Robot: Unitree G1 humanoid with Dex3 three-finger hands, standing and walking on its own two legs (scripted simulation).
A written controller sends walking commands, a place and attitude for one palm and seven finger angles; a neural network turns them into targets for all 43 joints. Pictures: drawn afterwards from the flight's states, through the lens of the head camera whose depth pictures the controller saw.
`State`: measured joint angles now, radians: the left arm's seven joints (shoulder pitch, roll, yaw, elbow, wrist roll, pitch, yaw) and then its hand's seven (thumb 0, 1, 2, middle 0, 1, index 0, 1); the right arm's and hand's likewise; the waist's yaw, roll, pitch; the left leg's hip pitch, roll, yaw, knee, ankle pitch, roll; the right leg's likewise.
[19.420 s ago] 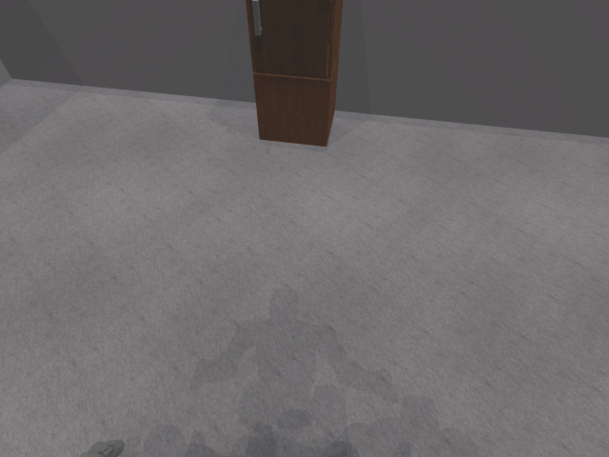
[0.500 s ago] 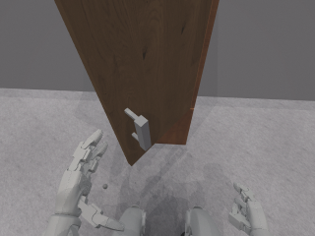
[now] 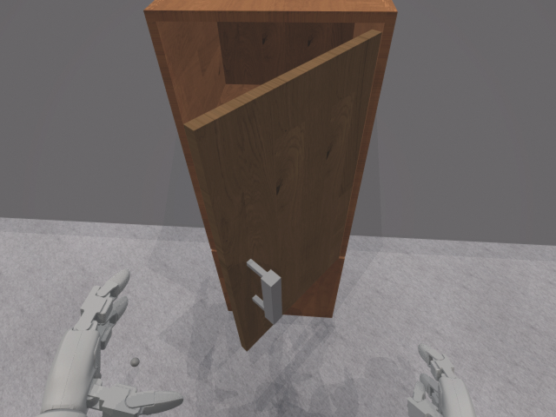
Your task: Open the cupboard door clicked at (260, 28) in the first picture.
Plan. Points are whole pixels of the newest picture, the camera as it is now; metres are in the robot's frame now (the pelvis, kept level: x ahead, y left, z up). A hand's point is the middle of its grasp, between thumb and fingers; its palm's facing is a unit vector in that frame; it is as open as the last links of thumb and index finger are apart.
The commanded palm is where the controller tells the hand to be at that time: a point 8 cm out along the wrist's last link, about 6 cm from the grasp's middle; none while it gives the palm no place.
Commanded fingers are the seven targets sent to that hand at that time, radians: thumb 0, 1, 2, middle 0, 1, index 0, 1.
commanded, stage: draw the hand back to the body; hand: left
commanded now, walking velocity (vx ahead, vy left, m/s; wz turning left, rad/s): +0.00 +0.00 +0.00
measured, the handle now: (263, 291) +0.34 +0.06 -0.05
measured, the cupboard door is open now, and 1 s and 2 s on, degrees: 51 51 51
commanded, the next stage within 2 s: step back with the hand held close in 0.88 s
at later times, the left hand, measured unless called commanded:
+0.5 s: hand (29, 278) +0.21 +0.26 +0.20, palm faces +0.44 -0.79 -0.42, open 9.1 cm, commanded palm +0.16 +0.30 +0.21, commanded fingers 0.00 0.90 0.90 -0.20 -0.30 -0.20 -0.30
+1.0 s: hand (35, 279) +0.20 +0.25 +0.20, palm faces +0.45 -0.80 -0.41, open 7.4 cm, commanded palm +0.16 +0.29 +0.22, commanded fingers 0.00 0.90 0.90 -0.20 -0.30 -0.20 -0.30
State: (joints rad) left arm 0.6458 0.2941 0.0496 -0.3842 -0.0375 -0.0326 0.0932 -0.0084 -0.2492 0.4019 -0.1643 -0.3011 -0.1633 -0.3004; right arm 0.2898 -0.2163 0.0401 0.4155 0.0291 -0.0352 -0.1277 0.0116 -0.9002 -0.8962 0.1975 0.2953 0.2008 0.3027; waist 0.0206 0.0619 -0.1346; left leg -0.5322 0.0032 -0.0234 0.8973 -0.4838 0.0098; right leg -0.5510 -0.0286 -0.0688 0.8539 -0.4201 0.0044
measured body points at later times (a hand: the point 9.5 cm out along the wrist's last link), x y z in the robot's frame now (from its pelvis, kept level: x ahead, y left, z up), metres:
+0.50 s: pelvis +0.02 +0.00 +0.04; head +0.00 -0.02 +0.49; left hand +0.18 +0.30 +0.22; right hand +0.20 -0.21 -0.04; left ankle -0.02 +0.11 -0.70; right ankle +0.01 -0.12 -0.70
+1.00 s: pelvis +0.01 -0.01 +0.05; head -0.01 -0.03 +0.50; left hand +0.17 +0.29 +0.22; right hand +0.19 -0.23 -0.04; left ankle -0.02 +0.11 -0.70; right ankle +0.01 -0.12 -0.70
